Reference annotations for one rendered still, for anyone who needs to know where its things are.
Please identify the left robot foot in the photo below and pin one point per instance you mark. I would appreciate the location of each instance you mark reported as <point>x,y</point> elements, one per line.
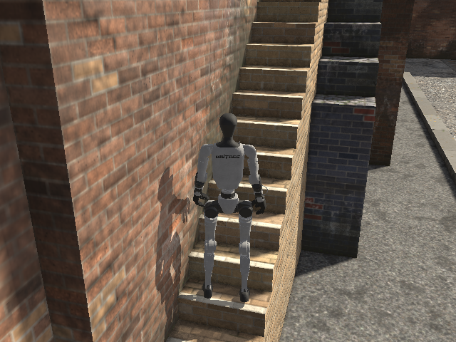
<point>207,291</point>

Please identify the right robot hand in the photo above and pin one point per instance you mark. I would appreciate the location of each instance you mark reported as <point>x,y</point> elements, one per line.
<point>259,204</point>

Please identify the robot right forearm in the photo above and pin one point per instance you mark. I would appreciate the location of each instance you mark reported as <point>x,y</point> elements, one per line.
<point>258,192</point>

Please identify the robot right thigh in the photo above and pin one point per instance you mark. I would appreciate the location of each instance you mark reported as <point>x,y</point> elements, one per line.
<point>245,210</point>

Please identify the robot right upper arm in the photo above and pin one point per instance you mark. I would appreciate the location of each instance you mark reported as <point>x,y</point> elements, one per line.
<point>250,151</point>

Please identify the robot left forearm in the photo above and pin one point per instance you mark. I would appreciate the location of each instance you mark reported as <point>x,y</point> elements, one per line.
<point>198,186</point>

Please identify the robot left upper arm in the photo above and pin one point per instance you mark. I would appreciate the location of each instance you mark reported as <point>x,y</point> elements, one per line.
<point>203,159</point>

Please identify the left robot hand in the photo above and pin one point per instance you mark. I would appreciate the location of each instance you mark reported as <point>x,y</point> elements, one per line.
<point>202,196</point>

